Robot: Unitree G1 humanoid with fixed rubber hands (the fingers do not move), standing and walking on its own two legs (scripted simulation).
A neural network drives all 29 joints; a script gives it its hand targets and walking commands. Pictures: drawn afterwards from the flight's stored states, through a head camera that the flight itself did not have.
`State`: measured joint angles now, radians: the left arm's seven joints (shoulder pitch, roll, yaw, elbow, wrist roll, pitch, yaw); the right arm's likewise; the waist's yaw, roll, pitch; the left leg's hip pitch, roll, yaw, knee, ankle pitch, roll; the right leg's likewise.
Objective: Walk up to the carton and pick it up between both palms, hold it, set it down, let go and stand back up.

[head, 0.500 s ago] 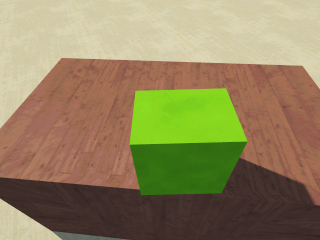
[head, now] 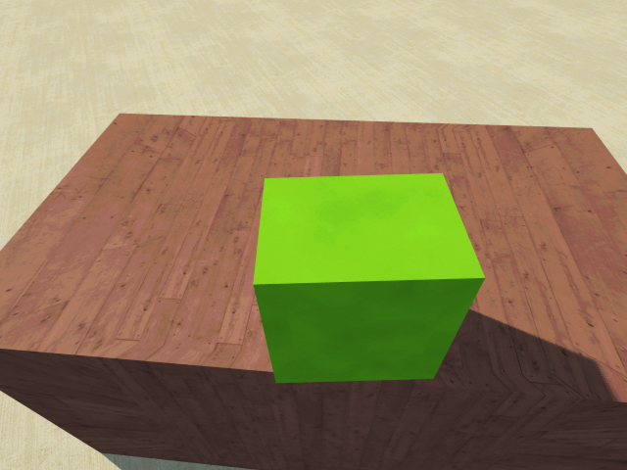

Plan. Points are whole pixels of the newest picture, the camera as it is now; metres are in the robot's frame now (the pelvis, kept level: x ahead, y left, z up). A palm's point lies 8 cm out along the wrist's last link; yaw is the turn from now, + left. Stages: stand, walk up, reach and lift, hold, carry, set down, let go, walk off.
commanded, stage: stand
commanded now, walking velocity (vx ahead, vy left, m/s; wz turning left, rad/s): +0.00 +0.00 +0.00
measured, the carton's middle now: (354, 284) +0.37 -0.03 +0.03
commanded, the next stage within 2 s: none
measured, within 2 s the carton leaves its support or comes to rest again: neither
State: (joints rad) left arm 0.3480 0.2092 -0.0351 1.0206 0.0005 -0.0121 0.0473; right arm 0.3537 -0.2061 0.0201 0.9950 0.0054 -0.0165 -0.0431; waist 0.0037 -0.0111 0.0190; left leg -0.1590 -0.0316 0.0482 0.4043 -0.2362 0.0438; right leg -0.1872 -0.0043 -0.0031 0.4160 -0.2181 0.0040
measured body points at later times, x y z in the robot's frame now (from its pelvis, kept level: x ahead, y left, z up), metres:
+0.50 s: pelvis +0.00 +0.00 +0.00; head +0.01 +0.01 +0.45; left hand -0.01 +0.24 -0.15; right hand +0.00 -0.24 -0.15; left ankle -0.01 +0.09 -0.74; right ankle +0.00 -0.12 -0.74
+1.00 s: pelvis +0.00 +0.00 +0.00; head +0.01 +0.01 +0.45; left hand -0.01 +0.24 -0.16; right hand +0.00 -0.24 -0.15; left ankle -0.01 +0.09 -0.74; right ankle +0.00 -0.12 -0.74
